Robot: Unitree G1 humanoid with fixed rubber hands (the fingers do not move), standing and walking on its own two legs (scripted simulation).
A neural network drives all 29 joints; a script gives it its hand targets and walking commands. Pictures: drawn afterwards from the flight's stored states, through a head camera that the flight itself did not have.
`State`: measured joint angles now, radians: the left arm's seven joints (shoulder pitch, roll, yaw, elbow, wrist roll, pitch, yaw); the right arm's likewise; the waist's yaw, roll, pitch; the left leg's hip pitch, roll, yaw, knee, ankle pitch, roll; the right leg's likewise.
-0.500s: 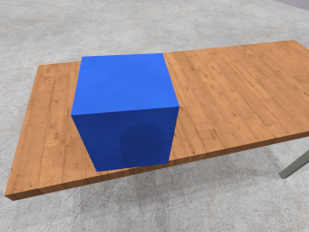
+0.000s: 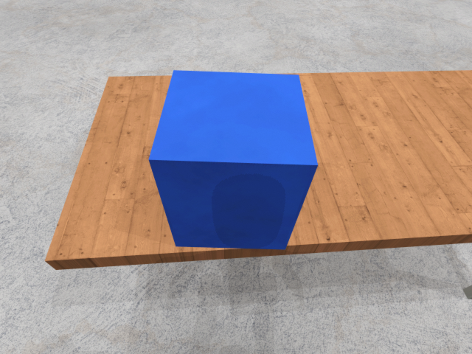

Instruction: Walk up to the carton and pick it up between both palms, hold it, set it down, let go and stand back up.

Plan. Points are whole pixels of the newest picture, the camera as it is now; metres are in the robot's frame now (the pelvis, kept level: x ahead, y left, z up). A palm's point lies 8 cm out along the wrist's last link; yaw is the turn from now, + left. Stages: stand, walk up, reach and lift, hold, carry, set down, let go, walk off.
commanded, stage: walk up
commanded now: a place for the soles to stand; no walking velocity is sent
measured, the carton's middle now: (233, 166) +0.42 +0.01 +0.07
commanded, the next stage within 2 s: reach and lift in 1.82 s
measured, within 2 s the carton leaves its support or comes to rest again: neither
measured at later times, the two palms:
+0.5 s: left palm out of the picture +0.06 +0.26 -0.14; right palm out of the picture +0.10 -0.26 -0.12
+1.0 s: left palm out of the picture -0.03 +0.25 -0.13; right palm out of the picture +0.11 -0.24 -0.12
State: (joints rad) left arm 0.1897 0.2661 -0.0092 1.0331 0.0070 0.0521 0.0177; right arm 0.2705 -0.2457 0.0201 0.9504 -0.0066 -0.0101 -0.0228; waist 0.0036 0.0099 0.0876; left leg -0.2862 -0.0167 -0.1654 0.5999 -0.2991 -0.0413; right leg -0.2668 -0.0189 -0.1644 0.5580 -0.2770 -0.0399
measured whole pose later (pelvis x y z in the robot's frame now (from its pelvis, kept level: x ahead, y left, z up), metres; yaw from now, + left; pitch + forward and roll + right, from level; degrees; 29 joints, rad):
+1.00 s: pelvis +0.00 -0.01 +0.00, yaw +8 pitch -1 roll -1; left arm 0.25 0.26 -0.04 1.07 0.00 0.04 0.01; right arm 0.20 -0.24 0.05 0.97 -0.01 0.00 -0.04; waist 0.02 0.01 0.05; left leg -0.27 -0.02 -0.08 0.54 -0.24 -0.01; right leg -0.21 0.00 -0.16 0.50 -0.27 -0.05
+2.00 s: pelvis -0.01 -0.03 -0.03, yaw +6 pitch +2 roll +1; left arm 0.04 0.29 0.04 0.60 -0.01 0.58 0.03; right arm -0.03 -0.20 -0.05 0.88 -0.04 0.12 0.08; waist -0.01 -0.07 0.07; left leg -0.48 0.03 0.03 0.78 -0.33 -0.03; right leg -0.47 -0.01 -0.10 0.82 -0.39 -0.07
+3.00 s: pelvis +0.02 +0.00 +0.02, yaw +2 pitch -2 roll +0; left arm 0.34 0.22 -0.01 0.13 -0.10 0.30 0.06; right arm 0.39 -0.16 -0.04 0.30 0.05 0.03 0.05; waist 0.03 -0.04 0.04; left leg -0.08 0.03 0.09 0.31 -0.18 -0.01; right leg -0.08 0.02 -0.04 0.31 -0.19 -0.03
